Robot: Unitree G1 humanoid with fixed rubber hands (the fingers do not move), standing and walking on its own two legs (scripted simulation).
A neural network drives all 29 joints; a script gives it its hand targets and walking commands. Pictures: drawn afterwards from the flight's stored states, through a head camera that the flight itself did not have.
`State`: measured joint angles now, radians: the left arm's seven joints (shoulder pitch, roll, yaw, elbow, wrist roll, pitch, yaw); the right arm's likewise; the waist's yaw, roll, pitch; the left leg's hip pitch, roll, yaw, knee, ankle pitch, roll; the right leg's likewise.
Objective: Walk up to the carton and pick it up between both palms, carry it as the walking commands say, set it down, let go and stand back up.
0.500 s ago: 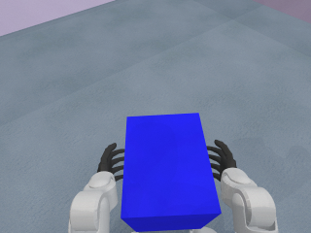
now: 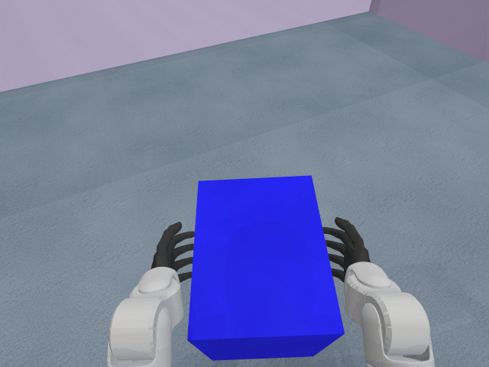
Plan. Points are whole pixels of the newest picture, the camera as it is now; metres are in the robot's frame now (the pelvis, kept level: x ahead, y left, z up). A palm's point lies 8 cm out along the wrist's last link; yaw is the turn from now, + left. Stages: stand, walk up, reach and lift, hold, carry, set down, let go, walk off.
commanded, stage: carry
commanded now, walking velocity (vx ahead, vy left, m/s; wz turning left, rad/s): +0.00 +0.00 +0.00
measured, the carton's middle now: (258, 273) +0.28 +0.00 +0.00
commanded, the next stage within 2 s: none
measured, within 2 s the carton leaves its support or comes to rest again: neither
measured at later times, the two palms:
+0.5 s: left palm (144, 285) +0.22 +0.16 +0.09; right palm (346, 282) +0.22 -0.11 +0.09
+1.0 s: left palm (150, 273) +0.24 +0.16 +0.08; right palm (339, 269) +0.24 -0.12 +0.08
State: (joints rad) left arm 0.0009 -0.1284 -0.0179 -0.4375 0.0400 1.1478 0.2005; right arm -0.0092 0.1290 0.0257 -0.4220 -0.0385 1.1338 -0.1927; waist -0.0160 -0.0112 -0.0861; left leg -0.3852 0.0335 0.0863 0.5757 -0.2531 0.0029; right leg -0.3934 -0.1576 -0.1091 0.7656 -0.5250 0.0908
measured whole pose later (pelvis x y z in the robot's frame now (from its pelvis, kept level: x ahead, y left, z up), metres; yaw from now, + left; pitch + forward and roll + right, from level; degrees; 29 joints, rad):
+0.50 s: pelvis -0.02 +0.03 +0.01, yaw +0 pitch +3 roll +0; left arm -0.01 -0.13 -0.04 -0.38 0.05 1.18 0.20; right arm -0.03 0.13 -0.01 -0.39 -0.05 1.20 -0.18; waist -0.02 0.00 -0.15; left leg -0.35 0.00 0.12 0.46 -0.17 0.05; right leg -0.28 -0.04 -0.10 0.50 -0.27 0.00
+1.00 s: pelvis -0.01 +0.03 +0.01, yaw -1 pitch +3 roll +0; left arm -0.08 -0.13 -0.01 -0.25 0.08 1.12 0.19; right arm -0.09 0.13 -0.03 -0.25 -0.08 1.11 -0.16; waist 0.00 0.01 -0.13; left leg -0.35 0.01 0.11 0.50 -0.21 0.04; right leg -0.27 -0.03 -0.10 0.52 -0.30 -0.01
